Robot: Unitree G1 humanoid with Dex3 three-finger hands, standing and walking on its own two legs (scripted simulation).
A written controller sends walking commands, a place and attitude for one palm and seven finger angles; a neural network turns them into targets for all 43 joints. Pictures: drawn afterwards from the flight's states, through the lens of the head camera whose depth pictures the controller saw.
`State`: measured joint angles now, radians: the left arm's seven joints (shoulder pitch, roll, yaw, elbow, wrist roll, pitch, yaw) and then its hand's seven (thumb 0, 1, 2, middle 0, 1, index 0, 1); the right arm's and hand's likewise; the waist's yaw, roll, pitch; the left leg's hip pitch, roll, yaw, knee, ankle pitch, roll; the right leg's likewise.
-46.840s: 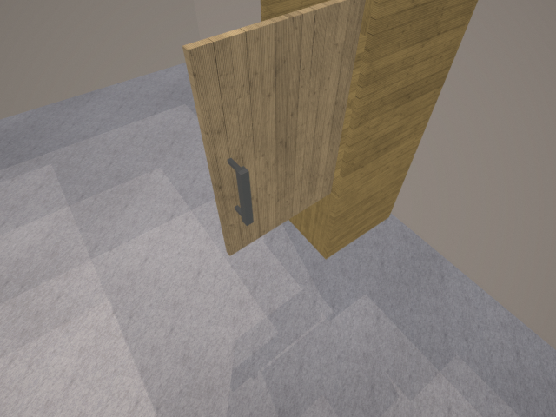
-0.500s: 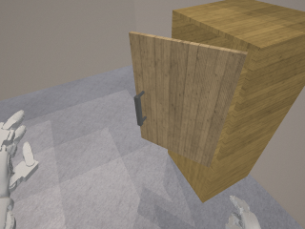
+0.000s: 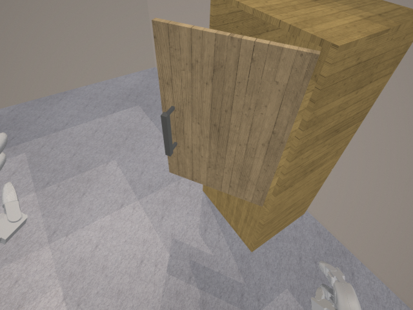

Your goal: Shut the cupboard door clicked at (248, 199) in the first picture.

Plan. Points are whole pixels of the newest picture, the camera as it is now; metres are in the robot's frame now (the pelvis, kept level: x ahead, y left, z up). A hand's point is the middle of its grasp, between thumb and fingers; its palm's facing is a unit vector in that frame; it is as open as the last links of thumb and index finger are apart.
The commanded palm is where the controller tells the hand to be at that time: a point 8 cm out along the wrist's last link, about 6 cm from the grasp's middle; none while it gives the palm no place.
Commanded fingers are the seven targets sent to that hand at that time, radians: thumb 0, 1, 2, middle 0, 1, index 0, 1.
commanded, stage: step back with the hand held close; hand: left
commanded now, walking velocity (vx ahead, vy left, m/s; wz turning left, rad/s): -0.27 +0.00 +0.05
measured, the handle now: (170, 131) +0.66 +0.14 -0.08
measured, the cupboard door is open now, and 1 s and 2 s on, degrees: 33 33 33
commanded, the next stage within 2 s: stop stepping back and stand still in 1.68 s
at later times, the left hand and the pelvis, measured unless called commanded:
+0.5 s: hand out of the picture +0.14 +0.27 +0.17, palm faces +0.50 -0.76 -0.41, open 7.4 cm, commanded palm +0.07 +0.31 +0.18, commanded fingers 0.00 0.90 0.90 -0.20 -0.30 -0.20 -0.30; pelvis -0.07 +0.00 -0.02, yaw +1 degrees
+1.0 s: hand out of the picture +0.07 +0.25 +0.17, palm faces +0.43 -0.80 -0.43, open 7.4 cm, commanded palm +0.01 +0.30 +0.18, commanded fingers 0.00 0.90 0.90 -0.20 -0.30 -0.20 -0.30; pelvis -0.12 -0.01 -0.01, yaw +2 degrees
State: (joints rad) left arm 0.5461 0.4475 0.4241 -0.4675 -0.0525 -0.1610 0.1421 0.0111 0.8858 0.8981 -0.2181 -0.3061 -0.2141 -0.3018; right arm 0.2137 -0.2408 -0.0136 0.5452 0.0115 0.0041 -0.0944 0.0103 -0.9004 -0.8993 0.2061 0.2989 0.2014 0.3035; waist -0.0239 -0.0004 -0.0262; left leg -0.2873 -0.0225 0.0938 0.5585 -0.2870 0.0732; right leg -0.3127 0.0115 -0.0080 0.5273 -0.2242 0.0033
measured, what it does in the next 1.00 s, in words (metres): shifts its weight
